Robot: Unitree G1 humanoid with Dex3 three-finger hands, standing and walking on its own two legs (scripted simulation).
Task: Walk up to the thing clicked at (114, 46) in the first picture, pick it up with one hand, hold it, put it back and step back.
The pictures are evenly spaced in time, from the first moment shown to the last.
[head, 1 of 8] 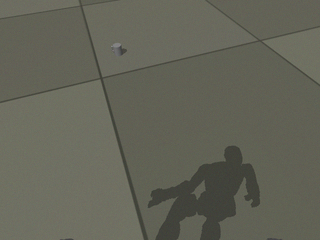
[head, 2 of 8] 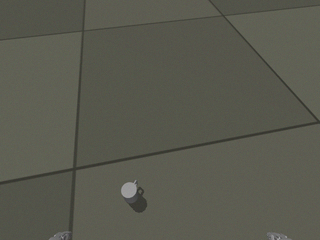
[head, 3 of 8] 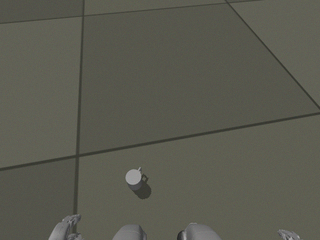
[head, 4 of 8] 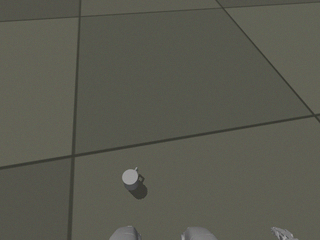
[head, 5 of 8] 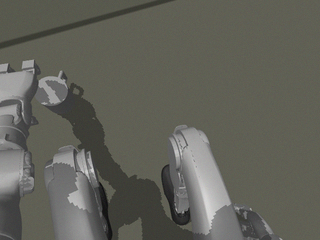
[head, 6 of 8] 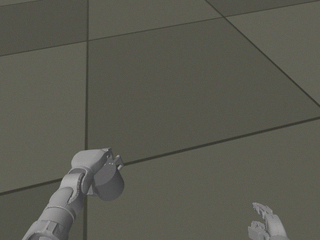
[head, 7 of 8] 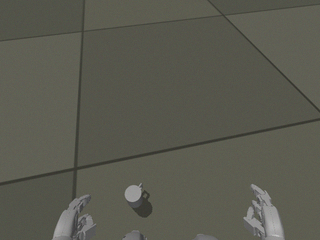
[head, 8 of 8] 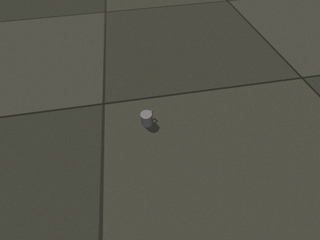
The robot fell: no
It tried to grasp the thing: yes
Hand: left
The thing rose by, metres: 0.62
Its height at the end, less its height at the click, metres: +0.00
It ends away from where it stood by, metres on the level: 0.03
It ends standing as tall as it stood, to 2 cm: yes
